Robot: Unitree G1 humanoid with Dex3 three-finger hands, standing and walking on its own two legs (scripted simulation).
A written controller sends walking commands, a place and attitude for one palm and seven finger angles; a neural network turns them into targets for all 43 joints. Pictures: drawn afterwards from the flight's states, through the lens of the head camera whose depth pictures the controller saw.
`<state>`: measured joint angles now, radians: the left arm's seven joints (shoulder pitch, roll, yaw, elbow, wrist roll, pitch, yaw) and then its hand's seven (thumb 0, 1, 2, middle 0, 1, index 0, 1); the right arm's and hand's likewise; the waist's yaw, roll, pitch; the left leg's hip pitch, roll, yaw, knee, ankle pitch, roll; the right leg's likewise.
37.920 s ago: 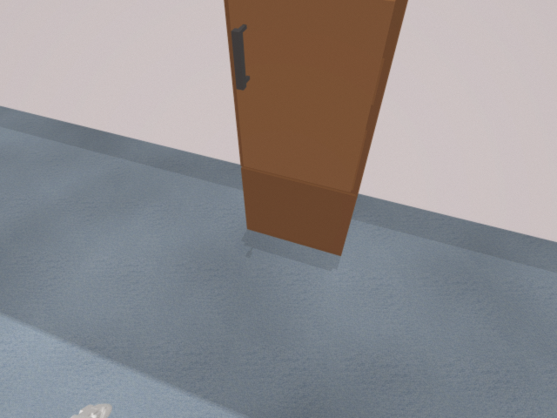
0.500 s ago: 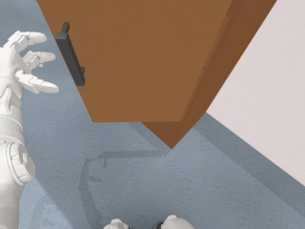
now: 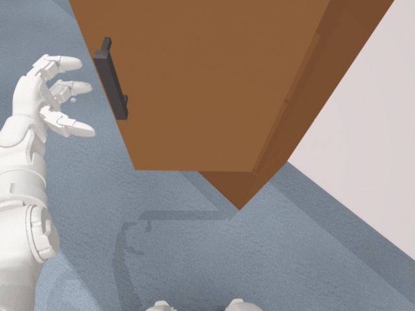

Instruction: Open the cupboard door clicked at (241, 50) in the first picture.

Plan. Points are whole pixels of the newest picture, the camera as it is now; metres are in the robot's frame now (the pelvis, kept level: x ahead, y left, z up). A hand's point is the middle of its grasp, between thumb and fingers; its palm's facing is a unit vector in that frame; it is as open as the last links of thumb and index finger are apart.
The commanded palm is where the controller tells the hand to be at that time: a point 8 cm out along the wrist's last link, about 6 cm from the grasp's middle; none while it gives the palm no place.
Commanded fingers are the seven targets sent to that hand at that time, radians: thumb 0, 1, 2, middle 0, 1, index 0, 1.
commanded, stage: move the hooked fingers beside the handle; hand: left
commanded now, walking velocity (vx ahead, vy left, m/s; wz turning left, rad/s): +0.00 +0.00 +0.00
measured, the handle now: (115, 81) +0.54 +0.16 +0.10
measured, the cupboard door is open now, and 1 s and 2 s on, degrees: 46 46 46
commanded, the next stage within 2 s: slide the fingers in behind the handle in 0.22 s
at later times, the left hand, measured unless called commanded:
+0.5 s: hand (81, 98) +0.49 +0.21 +0.11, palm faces -0.07 -1.00 +0.00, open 14.0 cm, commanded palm +0.47 +0.26 +0.10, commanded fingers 0.00 -0.50 0.30 -0.30 -1.20 -0.30 -1.20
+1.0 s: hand (99, 101) +0.48 +0.18 +0.11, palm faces -0.06 -1.00 -0.01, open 14.0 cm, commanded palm +0.46 +0.22 +0.10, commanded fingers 0.00 -0.50 0.30 -0.30 -1.20 -0.30 -1.20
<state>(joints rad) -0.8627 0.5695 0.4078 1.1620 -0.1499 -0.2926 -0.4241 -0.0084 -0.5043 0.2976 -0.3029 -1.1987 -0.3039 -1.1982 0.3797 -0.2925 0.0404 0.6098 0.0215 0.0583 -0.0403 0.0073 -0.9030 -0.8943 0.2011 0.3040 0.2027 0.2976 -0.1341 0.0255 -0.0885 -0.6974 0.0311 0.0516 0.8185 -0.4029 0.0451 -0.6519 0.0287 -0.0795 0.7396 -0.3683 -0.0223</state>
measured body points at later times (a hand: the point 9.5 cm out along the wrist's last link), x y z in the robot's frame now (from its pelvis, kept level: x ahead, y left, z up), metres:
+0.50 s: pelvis -0.01 +0.00 +0.00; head +0.10 +0.01 +0.43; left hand +0.49 +0.27 +0.11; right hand -0.02 -0.28 -0.11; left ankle -0.01 +0.09 -0.70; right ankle -0.01 -0.11 -0.70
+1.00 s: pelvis +0.00 +0.00 +0.00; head +0.09 +0.00 +0.44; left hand +0.48 +0.23 +0.11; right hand +0.02 -0.27 -0.12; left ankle -0.01 +0.09 -0.70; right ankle -0.01 -0.11 -0.70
